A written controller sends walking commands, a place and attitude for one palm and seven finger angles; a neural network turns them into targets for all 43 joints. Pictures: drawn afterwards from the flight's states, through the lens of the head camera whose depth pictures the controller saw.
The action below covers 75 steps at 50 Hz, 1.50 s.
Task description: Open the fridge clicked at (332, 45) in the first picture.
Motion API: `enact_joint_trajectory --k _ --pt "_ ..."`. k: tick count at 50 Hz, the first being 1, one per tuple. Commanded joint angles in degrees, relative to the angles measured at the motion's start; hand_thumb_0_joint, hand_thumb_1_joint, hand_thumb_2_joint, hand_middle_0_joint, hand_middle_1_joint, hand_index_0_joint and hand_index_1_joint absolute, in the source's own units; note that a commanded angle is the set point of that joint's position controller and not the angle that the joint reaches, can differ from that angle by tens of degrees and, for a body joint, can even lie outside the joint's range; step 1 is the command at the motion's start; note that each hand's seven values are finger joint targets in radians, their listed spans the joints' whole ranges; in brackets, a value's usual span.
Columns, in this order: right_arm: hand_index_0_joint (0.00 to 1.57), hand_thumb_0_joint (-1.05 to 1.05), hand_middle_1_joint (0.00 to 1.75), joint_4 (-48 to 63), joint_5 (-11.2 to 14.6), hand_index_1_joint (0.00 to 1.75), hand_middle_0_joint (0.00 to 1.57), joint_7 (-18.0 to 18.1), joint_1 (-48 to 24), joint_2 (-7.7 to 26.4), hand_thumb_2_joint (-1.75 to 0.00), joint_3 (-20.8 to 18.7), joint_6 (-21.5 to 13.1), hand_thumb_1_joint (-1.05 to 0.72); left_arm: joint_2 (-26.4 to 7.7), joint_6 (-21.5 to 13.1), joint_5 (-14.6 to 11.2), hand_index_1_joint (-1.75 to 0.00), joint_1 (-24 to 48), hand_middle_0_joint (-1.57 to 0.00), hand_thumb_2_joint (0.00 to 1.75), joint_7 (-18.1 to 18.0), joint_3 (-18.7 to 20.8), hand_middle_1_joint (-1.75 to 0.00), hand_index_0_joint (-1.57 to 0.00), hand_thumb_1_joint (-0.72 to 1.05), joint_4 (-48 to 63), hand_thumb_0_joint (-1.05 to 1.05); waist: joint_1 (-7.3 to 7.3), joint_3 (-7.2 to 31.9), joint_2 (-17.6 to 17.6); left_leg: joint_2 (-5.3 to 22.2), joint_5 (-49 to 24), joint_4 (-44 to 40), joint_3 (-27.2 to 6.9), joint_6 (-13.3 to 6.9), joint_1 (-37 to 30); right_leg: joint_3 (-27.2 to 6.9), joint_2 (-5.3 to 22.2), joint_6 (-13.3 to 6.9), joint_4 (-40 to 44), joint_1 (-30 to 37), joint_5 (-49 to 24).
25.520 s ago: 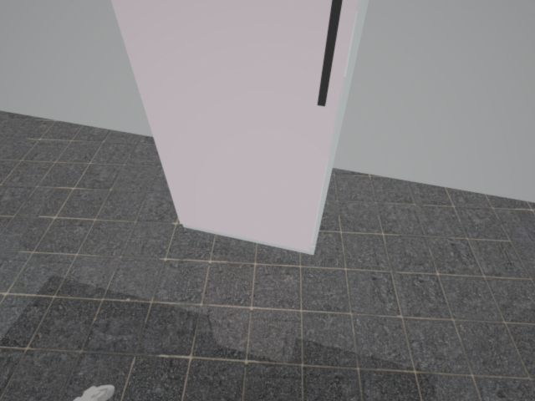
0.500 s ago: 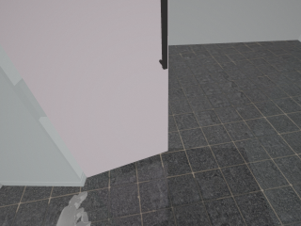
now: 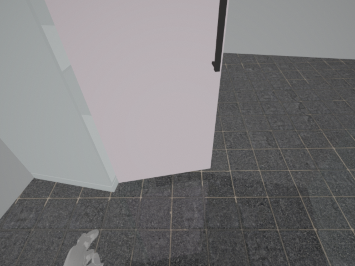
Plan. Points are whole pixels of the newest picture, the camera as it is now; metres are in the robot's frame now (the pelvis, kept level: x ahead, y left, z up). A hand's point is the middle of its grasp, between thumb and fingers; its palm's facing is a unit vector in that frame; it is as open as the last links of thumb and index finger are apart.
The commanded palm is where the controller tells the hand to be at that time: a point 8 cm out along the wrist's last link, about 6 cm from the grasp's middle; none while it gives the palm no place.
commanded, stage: stop stepping back and stand still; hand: right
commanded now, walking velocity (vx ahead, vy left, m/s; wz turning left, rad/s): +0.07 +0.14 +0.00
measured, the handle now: (219, 20) +0.83 -0.09 +0.24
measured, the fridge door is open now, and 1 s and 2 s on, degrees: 69 69 69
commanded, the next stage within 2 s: let the arm hang, fingers relaxed in 0.08 s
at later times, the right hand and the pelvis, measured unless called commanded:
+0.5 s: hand out of the picture +0.05 -0.17 -0.16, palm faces +0.06 +0.98 -0.20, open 6.9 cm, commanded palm none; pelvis +0.00 +0.02 +0.01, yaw -3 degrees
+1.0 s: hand out of the picture +0.07 -0.19 -0.15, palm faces +0.00 +0.98 -0.21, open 7.3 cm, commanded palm none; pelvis +0.04 -0.01 +0.03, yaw -2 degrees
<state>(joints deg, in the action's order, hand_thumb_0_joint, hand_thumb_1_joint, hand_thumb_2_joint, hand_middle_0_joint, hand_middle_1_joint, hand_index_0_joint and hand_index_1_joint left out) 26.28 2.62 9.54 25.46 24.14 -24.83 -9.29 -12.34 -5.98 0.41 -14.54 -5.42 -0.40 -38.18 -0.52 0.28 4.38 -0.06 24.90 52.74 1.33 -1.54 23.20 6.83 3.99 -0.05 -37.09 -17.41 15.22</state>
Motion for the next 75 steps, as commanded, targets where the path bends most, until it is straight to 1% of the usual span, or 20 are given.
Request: enact_joint_trajectory --k 1,4,5,6,7,8,9,10,11,13,14,15,16,17,20,23,27,35,64,75 --pt "0.2 0.0 0.3 15.88 -1.12 0.3 0.2 -0.15 -1.16 10.1 -0.9 -4.82 -4.87 -0.9 -6.28 -4.1 0.38 -0.3 9.11 -0.2 0.9 1.41 1.84 -0.3 -0.2 0.9 8.95 0.0 1.14 -3.19 -16.44 2.81 -0.74 3.0 -0.43 0.75 0.79 -20.59 15.28 -8.43 28.19 -6.63 23.82" --pt "0.2 0.0 0.3 16.8 -0.78 0.3 0.2 1.11 2.32 12.25 -0.9 -6.89 -4.38 -0.9 -6.98 -4.08 0.28 -0.3 8.3 -0.2 0.9 1.31 1.93 -0.3 -0.2 0.9 9.91 0.0 1.51 -0.1 -17.69 -1.0 1.75 -15.23 6.31 -0.02 -15.05 -10.21 10.6 -4.08 21.95 -10.77 24.51" --pt "0.2 0.0 0.3 15.61 -0.88 0.3 0.2 1.25 3.22 11.56 -0.9 -6.77 -3.98 -0.9 -7.2 -3.52 0.32 -0.3 7.85 -0.2 0.9 1.28 2.37 -0.3 -0.2 0.9 10.21 0.0 1.5 0.19 -15.05 -1.07 2.2 -21.27 5.46 -0.91 -18.98 -7.06 8.02 -2.61 15.36 -13.48 25.34" --pt "0.2 0.0 0.3 15.15 -1.09 0.3 0.2 1.38 2.68 11.69 -0.9 -7.14 -3.71 -0.9 -6.85 -3.08 0.28 -0.3 7.38 -0.2 0.9 1.29 2.92 -0.3 -0.2 0.9 10.82 0.0 1.49 -0.02 -5.89 3.49 6.44 -28.7 -3.6 -4.0 -18.89 -2.98 2.88 -1.21 2.43 -16.67 23.19" --pt "0.2 0.0 0.3 16.05 -0.63 0.3 0.2 1.66 0.96 13.81 -0.9 -8.71 -3.71 -0.9 -5.49 -3.34 0.16 -0.3 7.4 -0.2 0.9 1.3 2.8 -0.3 -0.2 0.9 11.36 0.0 1.37 0.27 7.24 15.74 9.2 -38.41 -25.13 -9.65 -16.58 -1.11 -2.07 0.11 -13.01 -19.94 15.35" --pt "0.2 0.0 0.3 18.75 0.23 0.3 0.2 2.4 -2.8 16.82 -0.9 -11.0 -4.65 -0.9 -5.64 -4.28 0.17 -0.3 7.13 -0.2 0.9 0.99 2.2 -0.3 -0.2 0.9 10.94 0.0 0.58 0.5 7.09 20.23 -11.17 -38.37 -27.85 -11.95 -15.94 -3.15 -0.68 0.68 -19.56 -19.43 10.23" --pt "0.2 0.0 0.3 -29.41 -5.24 0.3 0.2 -4.75 -2.84 -1.86 -0.9 17.59 6.06 -0.9 -8.74 -5.28 0.31 -0.3 8.87 -0.2 0.9 5.63 5.37 -0.3 -0.2 0.9 -0.67 0.0 -2.71 3.64 2.21 25.46 -30.1 -28.32 -11.41 -8.87 -13.78 -3.86 5.11 -0.03 -20.86 -19.71 16.43" --pt "0.2 0.0 0.3 -31.94 -5.58 0.3 0.2 -7.21 -4.95 -3.79 -0.9 16.96 10.02 -0.9 -6.64 0.15 -0.26 -0.3 2.58 -0.2 0.9 5.68 5.28 -0.3 -0.2 0.9 -2.0 0.0 -4.21 2.24 1.02 18.31 -21.51 -27.69 -8.92 -7.73 0.71 -3.96 2.02 1.61 -19.82 -7.63 17.43" --pt "0.2 0.0 0.3 -33.87 -5.08 0.3 0.2 -7.74 -6.79 -4.58 -0.9 17.37 10.68 -0.9 -5.86 3.52 0.18 -0.3 -2.57 -0.2 0.9 5.82 4.56 -0.3 -0.2 0.9 -2.12 0.0 -3.78 0.62 5.76 13.56 -13.3 -26.75 -2.17 -6.26 0.92 -0.87 0.38 1.12 -17.51 -6.84 11.9" --pt "0.2 0.0 0.3 -40.48 -4.64 0.3 0.2 -8.23 -9.99 -3.14 -0.9 19.23 10.77 -0.9 -7.04 6.37 0.94 -0.3 -3.68 -0.2 0.9 6.32 4.08 -0.3 -0.2 0.9 -1.77 0.0 -3.2 -0.76 11.38 12.01 -8.1 -24.35 -0.24 -4.34 3.19 0.18 -0.98 -0.25 -7.94 -2.01 7.24" --pt "0.2 0.0 0.3 -44.08 -4.43 0.3 0.2 -8.27 -11.7 -2.87 -0.9 20.19 11.05 -0.9 -8.04 6.92 1.28 -0.3 -3.46 -0.2 0.9 6.45 4.18 -0.3 -0.2 0.9 -2.08 0.0 -3.43 -2.42 8.51 10.42 -2.81 -21.93 -0.02 -2.99 6.65 -3.42 0.64 -1.74 -2.39 0.65 3.89" --pt "0.2 0.0 0.3 -47.33 -4.57 0.3 0.2 -8.49 -11.67 -3.55 -0.9 20.72 11.25 -0.9 -9.93 7.11 2.0 -0.3 -2.81 -0.2 0.9 6.33 4.36 -0.3 -0.2 0.9 -2.12 0.0 -2.84 -4.0 1.79 6.85 3.36 -17.15 -0.07 -0.9 9.71 -12.02 4.73 -4.6 4.38 -0.02 4.76" --pt "0.2 0.0 0.3 -50.29 -4.47 0.3 0.2 -8.71 -12.02 -4.4 -0.9 21.03 11.28 -0.9 -12.59 6.93 2.66 -0.3 -0.76 -0.2 0.9 6.0 4.52 -0.3 -0.2 0.9 -2.62 0.0 -1.57 -5.43 -5.44 2.6 4.42 -13.05 1.37 1.28 6.67 -18.66 10.58 -7.22 13.42 -5.25 10.83" --pt "0.2 0.0 0.3 -53.55 -4.24 0.3 0.2 -8.88 -11.84 -4.2 -0.9 21.17 11.04 -0.9 -14.1 6.76 3.05 -0.3 2.62 -0.2 0.9 5.61 4.32 -0.3 -0.2 0.9 -2.48 0.0 0.14 -3.89 -7.12 1.61 2.11 -10.79 0.21 1.56 -2.73 -22.28 13.16 -8.06 19.65 -13.08 17.93" --pt "0.2 0.0 0.3 -65.68 -4.4 0.3 0.2 -9.07 -10.6 -2.5 -0.9 21.48 10.61 -0.9 -11.32 6.48 2.47 -0.3 6.58 -0.2 0.9 5.38 2.81 -0.3 -0.2 0.9 -6.59 0.0 2.61 -3.98 -10.89 3.39 -5.39 -18.76 -1.0 1.09 -12.93 -11.9 7.04 -3.56 19.12 -16.02 15.19" --pt "0.2 0.0 0.3 -74.0 -3.95 0.3 0.2 -8.68 -12.62 -1.88 -0.9 22.77 8.72 -0.9 -6.06 7.05 1.27 -0.3 2.1 -0.2 0.9 4.84 2.01 -0.3 -0.2 0.9 -11.86 0.0 -1.07 -0.81 -1.63 10.1 -2.96 -34.9 -11.61 -2.25 -5.12 -3.16 0.06 -0.68 8.17 -0.51 4.82" --pt "0.2 0.0 0.3 -80.0 -3.62 0.3 0.2 -8.33 -12.73 -4.05 -0.9 23.24 8.0 -0.9 -3.85 6.96 1.11 -0.3 -1.24 -0.2 0.9 4.41 2.07 -0.3 -0.2 0.9 -17.41 0.0 -1.81 1.2 -9.08 8.54 -11.59 -36.76 -7.91 -1.15 -7.24 -3.92 1.98 -1.08 12.09 6.86 -1.41" --pt "0.2 0.0 0.3 -89.07 -3.37 0.3 0.2 -7.87 -10.46 -5.8 -0.9 24.6 8.25 -0.9 -4.21 6.32 0.55 -0.3 -2.31 -0.2 0.9 3.88 1.89 -0.3 -0.2 0.9 -24.02 0.0 -0.81 -0.18 -3.43 6.95 -17.33 -37.11 -3.08 -0.66 -11.71 -4.46 4.12 -1.38 17.62 8.32 -6.39" --pt "0.2 0.0 0.3 -90.0 -3.7 0.3 0.2 -7.13 -11.51 -7.61 -0.9 24.31 8.23 -0.9 -2.99 5.56 0.77 -0.3 -1.38 -0.2 0.9 3.73 1.86 -0.3 -0.2 0.9 -26.81 0.0 -0.17 -0.74 -4.8 6.88 -23.23 -33.8 -1.91 0.35 -12.5 -3.62 4.75 -2.0 19.25 12.37 -16.74" --pt "0.2 0.0 0.3 -90.94 -3.71 0.3 0.2 -7.11 -10.31 -8.32 -0.9 24.58 8.45 -0.9 -2.8 5.64 0.64 -0.3 -1.57 -0.2 0.9 3.55 1.82 -0.3 -0.2 0.9 -27.18 0.0 -0.45 -2.37 -4.14 6.78 -21.09 -34.26 -2.13 0.53 -11.58 -3.19 4.86 -2.28 20.08 12.8 -14.33"
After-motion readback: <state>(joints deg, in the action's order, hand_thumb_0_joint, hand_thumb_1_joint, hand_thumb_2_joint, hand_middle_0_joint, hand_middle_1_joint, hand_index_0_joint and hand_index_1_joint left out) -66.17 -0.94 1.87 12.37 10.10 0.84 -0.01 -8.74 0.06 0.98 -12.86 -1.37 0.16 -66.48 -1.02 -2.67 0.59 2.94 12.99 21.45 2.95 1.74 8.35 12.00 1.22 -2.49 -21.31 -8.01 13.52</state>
